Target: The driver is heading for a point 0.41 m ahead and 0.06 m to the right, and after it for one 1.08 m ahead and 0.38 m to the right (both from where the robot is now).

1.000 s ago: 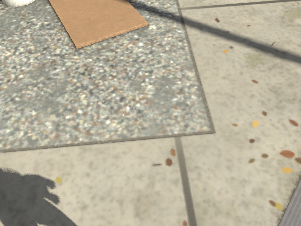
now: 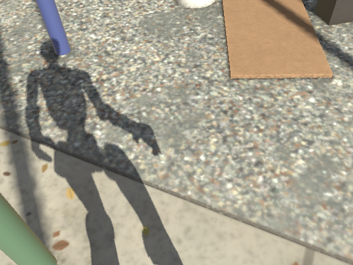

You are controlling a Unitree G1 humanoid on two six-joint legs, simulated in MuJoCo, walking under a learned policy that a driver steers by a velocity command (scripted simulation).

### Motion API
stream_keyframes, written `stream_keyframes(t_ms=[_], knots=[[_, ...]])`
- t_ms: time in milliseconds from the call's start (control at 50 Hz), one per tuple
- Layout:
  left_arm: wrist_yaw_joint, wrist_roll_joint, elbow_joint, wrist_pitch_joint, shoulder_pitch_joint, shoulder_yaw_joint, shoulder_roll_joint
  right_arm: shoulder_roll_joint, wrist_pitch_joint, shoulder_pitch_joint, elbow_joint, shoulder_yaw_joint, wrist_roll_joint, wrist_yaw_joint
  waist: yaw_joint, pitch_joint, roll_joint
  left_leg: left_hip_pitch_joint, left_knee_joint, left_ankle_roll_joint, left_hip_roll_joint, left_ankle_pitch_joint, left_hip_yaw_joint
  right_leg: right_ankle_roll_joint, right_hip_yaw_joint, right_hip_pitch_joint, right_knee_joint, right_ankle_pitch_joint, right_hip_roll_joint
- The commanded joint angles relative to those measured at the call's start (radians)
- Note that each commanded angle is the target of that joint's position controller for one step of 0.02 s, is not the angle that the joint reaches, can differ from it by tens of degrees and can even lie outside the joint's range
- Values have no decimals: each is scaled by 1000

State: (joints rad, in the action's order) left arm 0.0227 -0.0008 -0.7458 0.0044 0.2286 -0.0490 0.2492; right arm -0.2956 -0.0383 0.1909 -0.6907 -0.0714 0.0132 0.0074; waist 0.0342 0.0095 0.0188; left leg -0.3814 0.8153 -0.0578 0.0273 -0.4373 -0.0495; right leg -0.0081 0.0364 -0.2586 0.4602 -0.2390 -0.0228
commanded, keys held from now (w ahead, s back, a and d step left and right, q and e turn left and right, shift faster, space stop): w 0.28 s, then w+e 0.20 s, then e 0.52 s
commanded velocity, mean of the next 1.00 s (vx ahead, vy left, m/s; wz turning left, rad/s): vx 0.28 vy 0.00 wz -0.26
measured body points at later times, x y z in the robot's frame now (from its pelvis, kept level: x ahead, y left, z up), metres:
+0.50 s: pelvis +0.17 -0.02 -0.02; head +0.21 -0.02 +0.42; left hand +0.42 +0.20 -0.10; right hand +0.14 -0.31 -0.14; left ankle -0.02 +0.13 -0.74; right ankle +0.31 -0.13 -0.74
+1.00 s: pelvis +0.35 -0.05 -0.01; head +0.38 -0.07 +0.44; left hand +0.57 +0.19 -0.10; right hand +0.43 -0.36 -0.10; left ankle +0.47 +0.06 -0.73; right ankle +0.31 -0.13 -0.74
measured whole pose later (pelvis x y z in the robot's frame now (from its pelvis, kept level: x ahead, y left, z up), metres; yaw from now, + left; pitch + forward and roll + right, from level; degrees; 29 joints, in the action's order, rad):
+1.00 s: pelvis +0.35 -0.05 -0.01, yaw -21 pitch +3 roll +0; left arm 0.02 -0.02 -0.67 -0.03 0.22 -0.07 0.33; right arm -0.29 0.04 0.12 -0.67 -0.04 0.00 0.02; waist 0.04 -0.02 0.01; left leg -0.45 0.59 -0.08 0.03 -0.21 -0.13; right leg -0.07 0.20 -0.29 0.53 -0.26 0.15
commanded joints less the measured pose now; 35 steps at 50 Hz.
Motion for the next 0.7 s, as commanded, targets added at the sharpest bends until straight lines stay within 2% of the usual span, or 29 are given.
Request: stream_keyframes(t_ms=[20,60,80,100,120,140,160,180,220,240,280,320,360,420,440,460,480,500,520,540,560,580,600,620,640,660,700], knots=[[2,-12,45,8,31,-56,217,-59,46,-92,92,-7,9,-10,29,-7,-227,18,-227,35,14,3,79,-188,243,67,-215,-207,-191],[-3,-27,40,8,22,-52,210,-52,65,-17,50,-9,8,-14,-19,-20,-191,183,-437,82,25,180,103,-180,225,-7,-187,-198,-176],[-6,-24,39,15,20,-42,184,-61,70,31,31,-13,6,-12,-45,2,-172,304,-460,104,5,210,76,-154,208,-72,-152,-164,-161],[-13,-13,51,27,-16,-23,123,-81,75,125,11,-18,5,-5,-89,50,-125,466,-461,133,-81,188,-26,-103,154,-185,-37,-160,-119],[-24,5,92,50,-48,2,35,-173,74,214,-7,-39,-5,3,-100,97,108,607,-477,206,-261,133,-280,-25,-22,-378,237,-199,12],[-22,-15,140,70,-129,-13,108,-224,78,251,-20,-58,-9,-7,-147,15,216,537,-589,332,-400,-24,-506,-5,-47,-542,384,-332,18],[-23,-32,141,79,-150,-36,173,-171,92,237,-19,-42,-12,-7,-143,-72,155,507,-622,360,-402,-111,-531,-6,1,-629,523,-318,-33],[-29,-37,127,83,-130,-40,174,-132,102,211,-18,-28,-11,-6,-122,-99,143,502,-633,337,-364,-131,-477,-15,15,-669,575,-244,-56],[-41,-19,117,90,-117,-38,157,-111,108,168,-14,-17,-5,-7,-96,-117,122,486,-659,302,-316,22,-366,-14,13,-690,572,-104,-87],[-48,-13,117,94,-123,-34,140,-105,106,158,-11,-13,-8,-5,-89,-113,103,455,-672,288,-289,122,-303,-6,2,-656,541,-48,-91],[-61,-8,121,98,-143,-18,99,-108,100,143,-9,-14,-8,-2,-87,-96,90,386,-680,271,-236,282,-180,18,-37,-557,426,65,-76],[-70,-15,127,94,-179,-2,71,-127,101,148,-16,-19,-8,0,-101,-89,101,319,-679,248,-206,354,-76,27,-65,-443,296,171,-55],[-77,-22,142,87,-220,3,75,-151,107,183,-35,-25,-4,-2,-117,-97,96,287,-687,237,-223,356,-40,17,-78,-364,210,225,-37],[-86,-29,167,76,-249,-2,104,-169,112,200,-61,-33,8,-4,-106,-122,84,343,-681,221,-280,382,-14,-31,-57,-352,149,212,-31],[-88,-27,173,75,-247,-5,113,-174,110,197,-65,-36,10,-3,-96,-119,80,372,-658,211,-292,451,3,-50,-61,-340,136,186,-22],[-88,-23,174,73,-223,-12,129,-183,107,189,-66,-39,8,-1,-75,-95,82,398,-606,198,-293,612,27,-70,-77,-291,129,158,0],[-85,-19,163,69,-162,-25,150,-193,102,180,-65,-41,5,3,-36,-39,85,415,-507,178,-280,820,64,-92,-105,-194,125,141,35],[-79,-14,124,65,-22,-49,187,-187,92,172,-59,-38,-2,10,37,47,68,387,-307,145,-235,1002,118,-115,-131,-9,109,151,83],[-68,-15,100,59,113,-72,238,-168,91,187,-41,-28,-17,22,93,136,29,226,-56,96,-194,915,147,-141,-46,240,123,228,44],[-61,3,111,60,170,-95,371,-63,106,287,18,8,-34,18,36,291,-259,-170,408,8,-14,294,141,-332,491,599,53,207,-249],[-61,-4,134,58,161,-72,301,-98,133,269,-5,10,-33,7,54,435,-251,-241,564,4,40,-149,-50,-379,761,637,-100,290,-337],[-61,0,141,59,97,-58,261,-156,141,188,16,-7,5,-4,52,306,-178,-306,609,14,-16,-111,-79,-332,596,534,-93,344,-304],[-59,-8,143,58,52,-53,236,-152,145,137,27,-1,7,0,30,193,-89,-307,559,25,-57,-53,-52,-300,457,387,-84,430,-258],[-57,-11,149,54,7,-49,219,-150,140,104,33,-4,-9,10,0,114,-26,-293,494,23,-90,-7,-35,-279,363,248,-90,513,-216],[-54,-1,158,53,-27,-43,204,-159,126,106,34,-11,-17,18,-34,87,-34,-225,443,26,-115,25,-36,-265,300,132,-112,563,-183],[-53,9,164,51,-52,-45,205,-154,109,121,32,-11,-21,22,-59,77,-63,-172,417,20,-113,44,-34,-267,282,49,-135,587,-165],[-47,11,158,54,-70,-48,212,-123,87,150,22,-4,-29,31,-82,86,-80,-133,360,-6,-99,78,-21,-283,238,-28,-151,667,-147]])
Keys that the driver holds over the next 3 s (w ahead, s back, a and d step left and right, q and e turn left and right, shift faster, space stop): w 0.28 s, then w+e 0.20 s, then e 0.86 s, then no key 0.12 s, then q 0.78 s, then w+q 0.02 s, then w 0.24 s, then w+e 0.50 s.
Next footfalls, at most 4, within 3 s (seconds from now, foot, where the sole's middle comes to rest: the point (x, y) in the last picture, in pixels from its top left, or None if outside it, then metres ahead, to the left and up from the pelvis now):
0.10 left None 0.02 0.13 -0.78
0.52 right None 0.35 -0.14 -0.78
1.02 left None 0.50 0.03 -0.78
1.42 right None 0.34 -0.19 -0.78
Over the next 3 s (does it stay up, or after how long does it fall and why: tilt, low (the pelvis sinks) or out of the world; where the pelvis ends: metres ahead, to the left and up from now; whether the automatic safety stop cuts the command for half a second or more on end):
stays up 0.62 -0.09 -0.01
